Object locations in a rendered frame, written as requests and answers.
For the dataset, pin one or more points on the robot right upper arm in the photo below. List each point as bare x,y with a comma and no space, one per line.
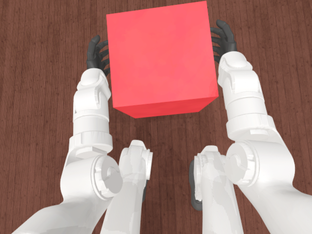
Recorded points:
264,172

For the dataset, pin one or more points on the left robot shin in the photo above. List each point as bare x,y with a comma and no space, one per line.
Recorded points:
125,150

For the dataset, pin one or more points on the left robot forearm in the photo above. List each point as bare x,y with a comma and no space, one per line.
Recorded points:
90,118

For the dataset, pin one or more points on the robot left upper arm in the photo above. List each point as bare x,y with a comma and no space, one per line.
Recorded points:
88,187

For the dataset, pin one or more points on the carton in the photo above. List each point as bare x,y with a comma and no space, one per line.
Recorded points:
161,60

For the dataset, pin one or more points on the right robot forearm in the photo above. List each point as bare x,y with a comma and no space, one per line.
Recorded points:
244,101

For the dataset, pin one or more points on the robot right hand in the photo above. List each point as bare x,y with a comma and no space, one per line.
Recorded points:
226,42

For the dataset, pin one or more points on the robot left hand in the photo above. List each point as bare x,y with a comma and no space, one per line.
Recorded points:
94,58

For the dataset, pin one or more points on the right robot foot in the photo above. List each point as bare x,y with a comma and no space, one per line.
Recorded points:
197,204

